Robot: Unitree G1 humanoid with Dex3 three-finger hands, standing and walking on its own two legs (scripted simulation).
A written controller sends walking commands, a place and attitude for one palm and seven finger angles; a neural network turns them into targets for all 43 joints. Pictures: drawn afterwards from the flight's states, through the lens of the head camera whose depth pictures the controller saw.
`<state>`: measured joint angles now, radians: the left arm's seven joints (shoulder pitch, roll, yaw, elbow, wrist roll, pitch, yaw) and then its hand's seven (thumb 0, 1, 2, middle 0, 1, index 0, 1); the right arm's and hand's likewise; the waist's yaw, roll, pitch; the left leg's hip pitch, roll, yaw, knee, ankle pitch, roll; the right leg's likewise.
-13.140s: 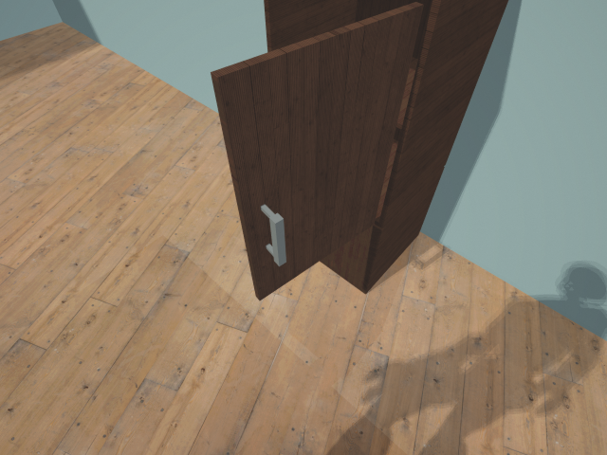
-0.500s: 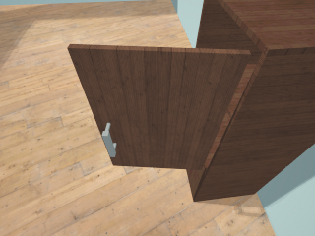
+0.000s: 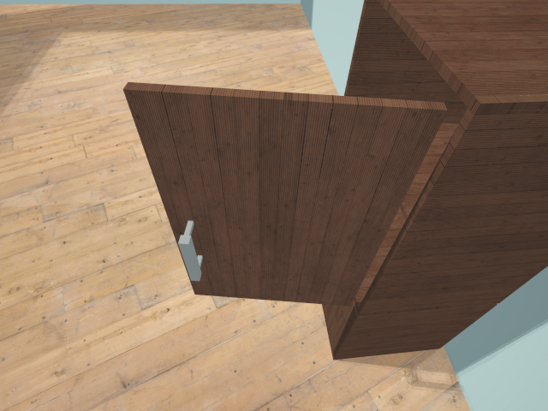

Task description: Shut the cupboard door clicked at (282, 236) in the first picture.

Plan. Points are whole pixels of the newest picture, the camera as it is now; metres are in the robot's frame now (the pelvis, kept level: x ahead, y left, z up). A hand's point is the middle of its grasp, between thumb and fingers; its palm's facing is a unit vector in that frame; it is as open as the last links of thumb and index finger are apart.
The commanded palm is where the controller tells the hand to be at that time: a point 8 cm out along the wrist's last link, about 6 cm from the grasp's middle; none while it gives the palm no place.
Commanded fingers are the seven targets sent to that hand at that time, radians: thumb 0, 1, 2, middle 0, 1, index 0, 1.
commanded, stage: look again from close up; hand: left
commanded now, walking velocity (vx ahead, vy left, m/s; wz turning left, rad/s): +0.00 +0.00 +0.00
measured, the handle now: (193, 251) +0.41 +0.19 -0.09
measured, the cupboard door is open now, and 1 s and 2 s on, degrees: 80 80 80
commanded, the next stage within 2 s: raise the hand and make a fist in 0.30 s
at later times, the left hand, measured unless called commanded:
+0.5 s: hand out of the picture +0.09 +0.19 -0.12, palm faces +0.21 -0.96 -0.21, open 7.4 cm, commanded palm +0.10 +0.23 -0.08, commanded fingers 0.00 0.90 0.90 -0.29 -0.40 -0.29 -0.40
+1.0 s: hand out of the picture +0.12 +0.18 -0.08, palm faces +0.03 -1.00 -0.03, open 5.3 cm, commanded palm +0.10 +0.23 -0.08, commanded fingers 0.00 0.90 0.90 -0.75 -0.90 -0.75 -0.90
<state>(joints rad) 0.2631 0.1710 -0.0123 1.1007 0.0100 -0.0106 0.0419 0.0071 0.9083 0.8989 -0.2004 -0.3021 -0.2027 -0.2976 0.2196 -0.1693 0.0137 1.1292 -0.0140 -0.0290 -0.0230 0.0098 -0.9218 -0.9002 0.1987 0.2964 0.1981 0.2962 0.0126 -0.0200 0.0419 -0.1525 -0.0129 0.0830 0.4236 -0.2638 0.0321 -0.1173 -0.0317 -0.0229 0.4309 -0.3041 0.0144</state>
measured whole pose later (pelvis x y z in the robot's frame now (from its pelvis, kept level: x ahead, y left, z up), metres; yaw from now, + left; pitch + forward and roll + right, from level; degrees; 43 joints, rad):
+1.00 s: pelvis -0.08 -0.02 -0.13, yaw +4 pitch +16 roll -3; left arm 0.36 0.24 0.14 0.03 -0.31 -0.51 -0.35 0.02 0.90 0.90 -0.58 -0.71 -0.58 -0.71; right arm 0.17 -0.25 0.01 0.52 0.02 -0.29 -0.06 0.02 -0.91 -0.90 0.20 0.30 0.20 0.30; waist 0.05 0.02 -0.14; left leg -1.09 0.01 -0.05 1.35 -0.54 0.00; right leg -1.03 0.01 -0.13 1.31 -0.56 -0.06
